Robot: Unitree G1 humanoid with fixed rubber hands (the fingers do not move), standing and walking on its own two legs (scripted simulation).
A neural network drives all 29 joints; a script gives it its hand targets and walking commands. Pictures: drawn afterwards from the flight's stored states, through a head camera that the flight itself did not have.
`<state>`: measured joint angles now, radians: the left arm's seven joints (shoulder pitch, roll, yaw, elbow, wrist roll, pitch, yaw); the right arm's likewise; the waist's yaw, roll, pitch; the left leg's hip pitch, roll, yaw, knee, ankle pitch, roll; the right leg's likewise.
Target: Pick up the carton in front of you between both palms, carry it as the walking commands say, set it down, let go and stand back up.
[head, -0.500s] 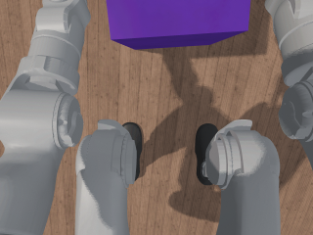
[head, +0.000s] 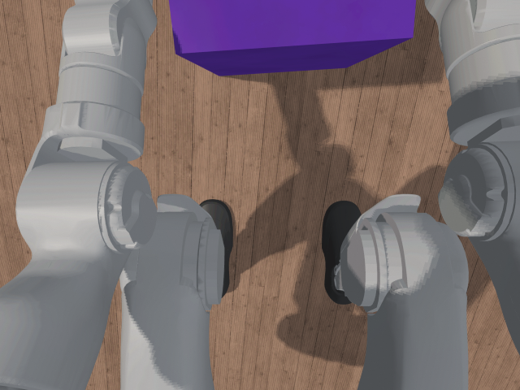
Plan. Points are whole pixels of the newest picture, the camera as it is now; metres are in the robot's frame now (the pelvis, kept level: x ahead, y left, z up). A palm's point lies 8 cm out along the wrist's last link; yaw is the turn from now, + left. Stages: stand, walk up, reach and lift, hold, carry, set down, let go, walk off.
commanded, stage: reach and lift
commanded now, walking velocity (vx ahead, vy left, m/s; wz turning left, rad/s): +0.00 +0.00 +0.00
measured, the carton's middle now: out of the picture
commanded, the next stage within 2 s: none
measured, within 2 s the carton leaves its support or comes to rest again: leaves its support in 0.08 s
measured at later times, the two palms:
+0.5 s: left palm out of the picture +0.51 +0.14 +0.03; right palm out of the picture +0.51 -0.16 +0.03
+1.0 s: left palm out of the picture +0.48 +0.14 +0.18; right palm out of the picture +0.47 -0.15 +0.17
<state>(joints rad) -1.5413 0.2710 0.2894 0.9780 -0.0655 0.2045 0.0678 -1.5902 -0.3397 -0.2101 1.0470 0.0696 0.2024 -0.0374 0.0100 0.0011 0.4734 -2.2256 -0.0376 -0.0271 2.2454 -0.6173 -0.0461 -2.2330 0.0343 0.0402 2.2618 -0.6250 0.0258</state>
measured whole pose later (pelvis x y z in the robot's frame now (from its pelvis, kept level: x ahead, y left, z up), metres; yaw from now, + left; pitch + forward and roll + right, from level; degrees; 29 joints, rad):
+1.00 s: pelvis +0.02 +0.00 +0.21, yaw -1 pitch +40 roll +0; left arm -0.87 -0.07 0.48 0.59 0.24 0.42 0.03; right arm -0.89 0.04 -0.45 0.62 -0.25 0.43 -0.01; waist 0.01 0.00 -0.23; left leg -1.71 -0.05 -0.06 1.50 -0.48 -0.04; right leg -1.72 0.05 0.06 1.51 -0.48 0.03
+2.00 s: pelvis +0.08 +0.00 +0.41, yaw -1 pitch -3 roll +0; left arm -0.32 -0.17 0.31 0.40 0.30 0.60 -0.02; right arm -0.32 0.17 -0.31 0.40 -0.30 0.61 0.02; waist 0.00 0.00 -0.03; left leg -0.19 -0.01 -0.07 0.46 -0.22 -0.01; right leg -0.20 0.01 0.07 0.46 -0.22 0.01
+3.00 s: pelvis +0.09 +0.00 +0.42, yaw -1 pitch -7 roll +0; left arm -0.23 -0.15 0.20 0.19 0.26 0.72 -0.01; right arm -0.23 0.15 -0.19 0.18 -0.26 0.73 0.01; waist 0.00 0.00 0.03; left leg -0.05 -0.01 -0.07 0.34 -0.19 -0.01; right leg -0.05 0.01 0.07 0.35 -0.19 0.01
